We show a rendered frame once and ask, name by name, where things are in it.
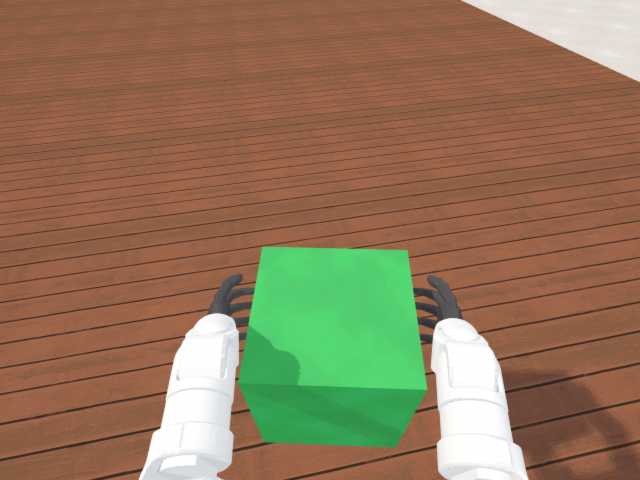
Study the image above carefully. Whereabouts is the left robot hand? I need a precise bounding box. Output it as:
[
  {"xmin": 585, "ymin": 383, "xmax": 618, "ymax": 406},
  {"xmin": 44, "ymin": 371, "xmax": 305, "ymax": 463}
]
[{"xmin": 207, "ymin": 274, "xmax": 255, "ymax": 341}]

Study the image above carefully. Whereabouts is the right robot hand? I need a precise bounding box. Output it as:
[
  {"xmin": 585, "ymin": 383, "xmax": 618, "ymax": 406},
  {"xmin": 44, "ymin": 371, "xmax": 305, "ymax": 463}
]
[{"xmin": 413, "ymin": 275, "xmax": 463, "ymax": 344}]

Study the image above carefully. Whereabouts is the left robot forearm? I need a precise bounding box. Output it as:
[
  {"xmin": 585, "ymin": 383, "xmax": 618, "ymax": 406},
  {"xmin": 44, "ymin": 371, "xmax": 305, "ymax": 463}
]
[{"xmin": 139, "ymin": 314, "xmax": 239, "ymax": 480}]

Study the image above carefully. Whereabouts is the carton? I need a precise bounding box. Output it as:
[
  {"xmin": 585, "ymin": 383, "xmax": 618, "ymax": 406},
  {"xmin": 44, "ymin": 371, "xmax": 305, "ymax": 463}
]
[{"xmin": 238, "ymin": 247, "xmax": 427, "ymax": 448}]

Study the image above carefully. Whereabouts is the right robot forearm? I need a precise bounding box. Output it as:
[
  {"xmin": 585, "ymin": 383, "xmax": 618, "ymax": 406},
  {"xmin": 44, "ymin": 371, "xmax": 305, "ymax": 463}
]
[{"xmin": 431, "ymin": 318, "xmax": 529, "ymax": 480}]

